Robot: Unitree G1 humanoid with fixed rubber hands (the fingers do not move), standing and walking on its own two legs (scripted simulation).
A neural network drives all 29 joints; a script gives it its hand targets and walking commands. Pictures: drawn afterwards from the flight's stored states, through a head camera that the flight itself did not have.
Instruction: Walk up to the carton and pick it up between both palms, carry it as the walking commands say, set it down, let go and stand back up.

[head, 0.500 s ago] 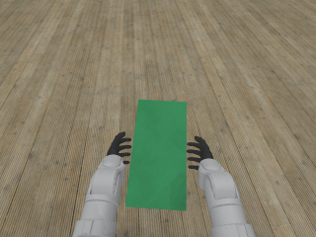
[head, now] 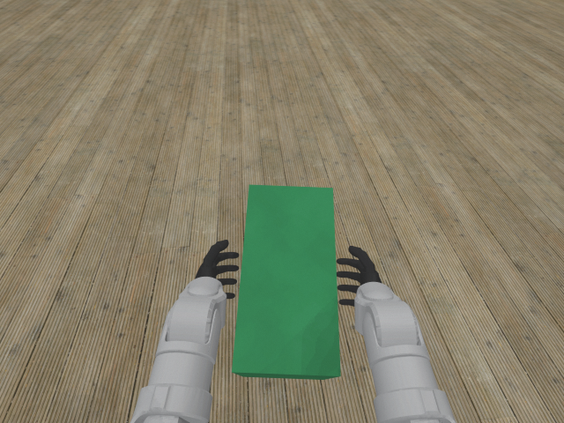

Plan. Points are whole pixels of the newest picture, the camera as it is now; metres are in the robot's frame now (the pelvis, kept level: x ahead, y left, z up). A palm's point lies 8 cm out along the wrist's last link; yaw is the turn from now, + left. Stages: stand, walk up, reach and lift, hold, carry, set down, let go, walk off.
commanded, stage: carry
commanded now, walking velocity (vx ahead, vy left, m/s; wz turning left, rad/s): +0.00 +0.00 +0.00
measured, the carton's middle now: (287, 284) +0.37 +0.00 -0.04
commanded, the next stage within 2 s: none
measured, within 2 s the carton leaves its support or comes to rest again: neither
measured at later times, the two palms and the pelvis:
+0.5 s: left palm (203, 325) +0.25 +0.12 +0.04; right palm (374, 334) +0.25 -0.12 +0.03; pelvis -0.06 +0.00 +0.00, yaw +1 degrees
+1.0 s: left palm (199, 366) +0.20 +0.12 +0.01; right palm (378, 372) +0.20 -0.12 +0.02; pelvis -0.11 +0.01 -0.01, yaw -1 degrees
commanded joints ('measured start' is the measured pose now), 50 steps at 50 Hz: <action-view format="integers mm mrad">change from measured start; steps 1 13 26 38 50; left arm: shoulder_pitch -608 -681 -590 -614 -686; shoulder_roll -1124 -1143 -1108 -1120 -1100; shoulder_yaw -594 -538 -577 -630 -627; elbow -120 -16 -78 -148 -136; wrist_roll -276 -260 -278 -303 -286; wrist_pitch -76 -99 -127 -114 -136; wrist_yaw -260 -277 -271 -259 -252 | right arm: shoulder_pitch -652 -761 -763 -633 -707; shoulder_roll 1154 1140 1151 1140 1109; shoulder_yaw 575 504 586 592 563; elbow -170 -137 -223 -142 -203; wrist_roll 314 265 312 298 293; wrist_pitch -106 -139 -154 -134 -176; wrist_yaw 260 258 245 252 246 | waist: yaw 4 5 -2 17 -22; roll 96 26 -66 111 333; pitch -448 -384 -485 -461 -437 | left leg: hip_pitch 50 -48 51 -262 -111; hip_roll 126 146 45 174 286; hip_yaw -142 -179 -67 -199 -478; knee -176 -238 34 -227 -418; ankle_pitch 135 -103 -42 -217 -358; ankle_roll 25 28 28 54 141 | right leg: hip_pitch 177 127 42 251 -71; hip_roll -118 -86 -246 -41 49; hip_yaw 133 134 268 118 63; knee -104 -177 -379 6 351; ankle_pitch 52 -90 -277 -53 -196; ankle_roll -38 -19 -74 -38 37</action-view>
